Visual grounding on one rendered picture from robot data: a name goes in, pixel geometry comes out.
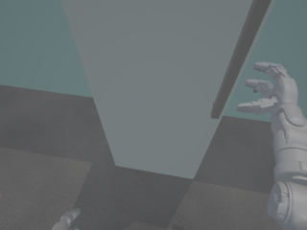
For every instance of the handle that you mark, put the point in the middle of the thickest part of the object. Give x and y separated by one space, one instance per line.
253 21

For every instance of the robot right upper arm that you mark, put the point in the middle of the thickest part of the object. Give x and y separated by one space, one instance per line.
287 205

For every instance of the robot right forearm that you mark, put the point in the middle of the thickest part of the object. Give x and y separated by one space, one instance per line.
289 128

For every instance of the right robot hand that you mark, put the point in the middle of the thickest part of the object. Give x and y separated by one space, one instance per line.
283 92

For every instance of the left robot hand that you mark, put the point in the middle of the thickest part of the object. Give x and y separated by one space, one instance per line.
66 220

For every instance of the fridge door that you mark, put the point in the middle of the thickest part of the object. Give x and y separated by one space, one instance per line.
154 69

